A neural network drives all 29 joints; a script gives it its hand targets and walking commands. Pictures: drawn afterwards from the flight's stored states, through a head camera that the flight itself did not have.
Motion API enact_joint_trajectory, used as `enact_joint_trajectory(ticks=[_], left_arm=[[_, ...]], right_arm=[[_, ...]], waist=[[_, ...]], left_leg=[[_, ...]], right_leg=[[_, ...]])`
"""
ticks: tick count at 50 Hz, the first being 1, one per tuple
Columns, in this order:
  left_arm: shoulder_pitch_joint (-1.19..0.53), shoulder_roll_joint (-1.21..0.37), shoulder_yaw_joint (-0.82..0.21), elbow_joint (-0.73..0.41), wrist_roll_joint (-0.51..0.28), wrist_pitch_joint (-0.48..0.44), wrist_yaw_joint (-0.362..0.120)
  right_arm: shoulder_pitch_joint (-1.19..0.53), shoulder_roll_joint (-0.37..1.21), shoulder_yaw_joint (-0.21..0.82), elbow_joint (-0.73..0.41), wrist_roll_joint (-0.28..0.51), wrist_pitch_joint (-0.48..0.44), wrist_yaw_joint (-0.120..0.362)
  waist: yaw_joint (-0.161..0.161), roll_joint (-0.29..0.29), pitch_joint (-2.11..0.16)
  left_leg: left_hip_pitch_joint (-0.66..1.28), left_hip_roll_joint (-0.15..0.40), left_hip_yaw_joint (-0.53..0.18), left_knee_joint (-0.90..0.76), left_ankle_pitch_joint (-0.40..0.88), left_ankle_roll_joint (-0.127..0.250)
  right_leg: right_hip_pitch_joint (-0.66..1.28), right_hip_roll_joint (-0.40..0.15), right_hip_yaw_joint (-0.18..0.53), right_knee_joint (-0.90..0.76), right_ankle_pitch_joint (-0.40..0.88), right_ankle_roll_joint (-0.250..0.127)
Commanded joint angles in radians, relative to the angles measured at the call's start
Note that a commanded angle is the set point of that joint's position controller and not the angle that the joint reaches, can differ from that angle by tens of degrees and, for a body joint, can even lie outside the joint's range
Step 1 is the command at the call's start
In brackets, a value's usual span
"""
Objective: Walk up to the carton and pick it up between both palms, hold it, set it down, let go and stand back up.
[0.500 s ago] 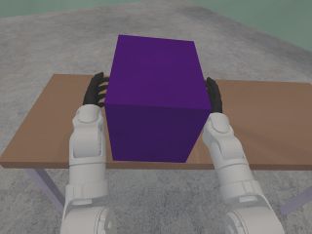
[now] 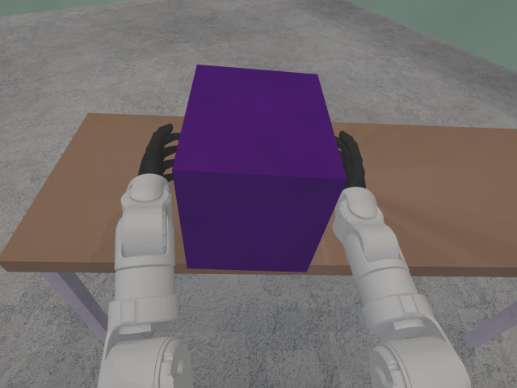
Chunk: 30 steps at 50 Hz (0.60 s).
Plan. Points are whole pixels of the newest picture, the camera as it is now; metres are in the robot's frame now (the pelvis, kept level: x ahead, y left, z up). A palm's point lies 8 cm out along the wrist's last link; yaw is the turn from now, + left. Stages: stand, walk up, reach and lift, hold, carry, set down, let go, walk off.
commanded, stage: hold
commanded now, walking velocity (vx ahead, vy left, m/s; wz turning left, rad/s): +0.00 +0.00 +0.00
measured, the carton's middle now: (252, 170) +0.42 +0.01 +0.12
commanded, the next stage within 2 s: set down in 0.06 s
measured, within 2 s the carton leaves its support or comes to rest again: neither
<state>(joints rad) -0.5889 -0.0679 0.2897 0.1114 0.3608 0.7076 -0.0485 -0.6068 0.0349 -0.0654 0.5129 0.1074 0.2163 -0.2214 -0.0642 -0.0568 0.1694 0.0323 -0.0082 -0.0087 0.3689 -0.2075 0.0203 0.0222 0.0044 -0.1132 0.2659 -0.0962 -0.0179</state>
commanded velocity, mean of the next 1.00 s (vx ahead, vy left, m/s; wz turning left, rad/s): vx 0.00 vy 0.00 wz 0.00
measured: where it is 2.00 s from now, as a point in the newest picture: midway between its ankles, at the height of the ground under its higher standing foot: outside the picture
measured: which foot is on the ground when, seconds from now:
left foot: down 0.00-1.00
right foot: down 0.00-1.00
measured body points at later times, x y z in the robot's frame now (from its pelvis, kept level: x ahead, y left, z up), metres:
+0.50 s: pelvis +0.00 +0.00 +0.00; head -0.02 +0.02 +0.45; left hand +0.38 +0.16 +0.16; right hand +0.39 -0.13 +0.15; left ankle +0.01 +0.10 -0.75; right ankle +0.05 -0.11 -0.75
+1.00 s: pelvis +0.04 -0.02 +0.00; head +0.05 +0.01 +0.45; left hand +0.41 +0.14 +0.11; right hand +0.43 -0.15 +0.12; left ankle +0.01 +0.10 -0.75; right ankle +0.05 -0.11 -0.75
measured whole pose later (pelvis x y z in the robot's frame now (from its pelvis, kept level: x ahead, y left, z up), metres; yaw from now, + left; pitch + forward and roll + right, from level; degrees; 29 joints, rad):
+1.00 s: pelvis +0.04 -0.02 +0.00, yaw +1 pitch -3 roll -1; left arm -0.48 -0.12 0.26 0.26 0.31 0.33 0.06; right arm -0.59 0.00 -0.10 0.72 0.03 -0.16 -0.14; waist -0.01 -0.05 0.08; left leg -0.06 0.01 -0.03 0.35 -0.23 -0.01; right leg -0.07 0.03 -0.14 0.25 -0.13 -0.04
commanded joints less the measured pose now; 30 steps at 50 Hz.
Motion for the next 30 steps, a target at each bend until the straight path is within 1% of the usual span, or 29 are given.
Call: enact_joint_trajectory(ticks=[1, 3, 4, 5, 6, 7, 8, 10, 11, 15, 19, 21, 23, 25, 27, 30], left_arm=[[-0.666, -0.493, -0.518, -0.164, -0.202, -0.107, -0.112], [-0.641, -0.482, -0.5, -0.149, -0.188, -0.104, -0.11], [-0.609, -0.537, -0.578, -0.276, -0.211, -0.099, -0.093], [-0.607, -0.531, -0.594, -0.263, -0.212, -0.089, -0.082], [-0.6, -0.523, -0.586, -0.243, -0.204, -0.081, -0.079], [-0.592, -0.506, -0.56, -0.202, -0.187, -0.072, -0.081], [-0.587, -0.493, -0.526, -0.164, -0.166, -0.067, -0.087], [-0.586, -0.49, -0.481, -0.123, -0.144, -0.072, -0.1], [-0.595, -0.491, -0.467, -0.109, -0.138, -0.082, -0.105], [-0.625, -0.495, -0.437, -0.043, -0.128, -0.147, -0.113], [-0.591, -0.475, -0.372, 0.061, -0.097, -0.216, -0.115], [-0.576, -0.466, -0.348, 0.1, -0.085, -0.248, -0.112], [-0.571, -0.466, -0.343, 0.122, -0.084, -0.281, -0.106], [-0.575, -0.475, -0.358, 0.127, -0.092, -0.318, -0.095], [-0.586, -0.491, -0.388, 0.114, -0.106, -0.358, -0.08], [-0.604, -0.517, -0.447, 0.071, -0.129, -0.419, -0.053]], right_arm=[[-0.792, 0.5, 0.427, -0.361, 0.069, -0.096, 0.113], [-0.756, 0.49, 0.422, -0.328, 0.063, -0.084, 0.113], [-0.739, 0.507, 0.478, -0.396, 0.117, -0.097, 0.118], [-0.755, 0.487, 0.488, -0.4, 0.129, -0.096, 0.115], [-0.755, 0.48, 0.483, -0.391, 0.127, -0.09, 0.113], [-0.752, 0.47, 0.464, -0.362, 0.114, -0.081, 0.114], [-0.745, 0.465, 0.435, -0.326, 0.095, -0.076, 0.119], [-0.747, 0.461, 0.38, -0.293, 0.055, -0.091, 0.136], [-0.759, 0.458, 0.355, -0.289, 0.035, -0.109, 0.146], [-0.802, 0.443, 0.266, -0.257, -0.051, -0.204, 0.178], [-0.766, 0.406, 0.169, -0.148, -0.14, -0.286, 0.208], [-0.744, 0.393, 0.134, -0.094, -0.175, -0.319, 0.22], [-0.736, 0.39, 0.115, -0.061, -0.2, -0.35, 0.227], [-0.739, 0.394, 0.113, -0.046, -0.213, -0.381, 0.23], [-0.748, 0.403, 0.13, -0.045, -0.214, -0.412, 0.229], [-0.751, 0.418, 0.177, -0.051, -0.199, -0.45, 0.222]], waist=[[-0.037, 0.093, -0.641], [-0.03, 0.083, -0.593], [-0.019, 0.097, -0.693], [-0.02, 0.101, -0.673], [-0.02, 0.089, -0.628], [-0.017, 0.076, -0.56], [-0.01, 0.069, -0.491], [0.008, 0.074, -0.433], [0.013, 0.081, -0.435], [0.022, 0.1, -0.469], [0.037, 0.095, -0.411], [0.045, 0.085, -0.393], [0.05, 0.073, -0.402], [0.052, 0.064, -0.439], [0.052, 0.06, -0.506], [0.046, 0.062, -0.621]], left_leg=[[0.064, -0.02, 0.021, 0.005, 0.467, -0.058], [0.036, -0.017, 0.019, -0.017, 0.413, -0.051], [0.08, -0.015, 0.006, 0.002, 0.534, -0.067], [0.083, -0.014, -0.001, 0.013, 0.574, -0.075], [0.072, -0.015, -0.002, 0.009, 0.549, -0.071], [0.039, -0.016, 0.003, -0.012, 0.476, -0.061], [-0.004, -0.016, 0.011, -0.044, 0.374, -0.048], [-0.074, -0.012, 0.025, -0.096, 0.213, -0.031], [-0.096, -0.01, 0.031, -0.111, 0.161, -0.027], [-0.128, -0.005, 0.049, -0.13, 0.064, -0.023], [-0.185, 0.003, 0.063, -0.168, -0.059, -0.01], [-0.204, 0.006, 0.07, -0.18, -0.082, -0.005], [-0.199, 0.008, 0.074, -0.177, -0.059, -0.006], [-0.174, 0.008, 0.076, -0.159, 0.013, -0.013], [-0.128, 0.007, 0.076, -0.125, 0.135, -0.026], [-0.059, 0.005, 0.066, -0.066, 0.343, -0.049]], right_leg=[[0.226, 0.037, -0.004, 0.029, 0.285, 0.06], [0.216, 0.035, -0.002, 0.022, 0.239, 0.058], [0.26, 0.05, -0.013, 0.038, 0.319, 0.048], [0.24, 0.052, -0.011, 0.034, 0.314, 0.042], [0.22, 0.051, -0.009, 0.022, 0.278, 0.04], [0.199, 0.046, -0.007, 0.009, 0.219, 0.039], [0.184, 0.038, -0.006, -0.001, 0.144, 0.038], [0.172, 0.027, -0.01, -0.01, 0.032, 0.035], [0.173, 0.023, -0.014, -0.009, 0.001, 0.033], [0.166, 0.009, -0.031, -0.008, -0.053, 0.028], [0.159, -0.003, -0.042, -0.015, -0.134, 0.026], [0.164, -0.006, -0.046, -0.016, -0.154, 0.027], [0.167, -0.006, -0.049, -0.017, -0.142, 0.026], [0.167, -0.003, -0.049, -0.014, -0.1, 0.025], [0.171, 0.004, -0.05, -0.007, -0.023, 0.022], [0.192, 0.015, -0.045, 0.012, 0.137, 0.02]])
